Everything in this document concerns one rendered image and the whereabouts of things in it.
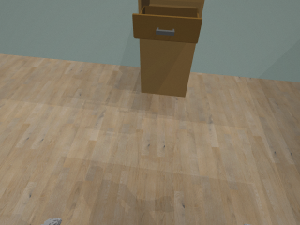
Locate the handle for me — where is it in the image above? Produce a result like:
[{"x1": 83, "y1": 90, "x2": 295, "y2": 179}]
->
[{"x1": 156, "y1": 28, "x2": 175, "y2": 36}]

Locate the drawer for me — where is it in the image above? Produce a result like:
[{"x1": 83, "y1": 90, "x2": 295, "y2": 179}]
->
[{"x1": 132, "y1": 6, "x2": 203, "y2": 44}]

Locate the cabinet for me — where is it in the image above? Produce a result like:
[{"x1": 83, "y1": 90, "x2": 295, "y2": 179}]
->
[{"x1": 138, "y1": 0, "x2": 205, "y2": 98}]

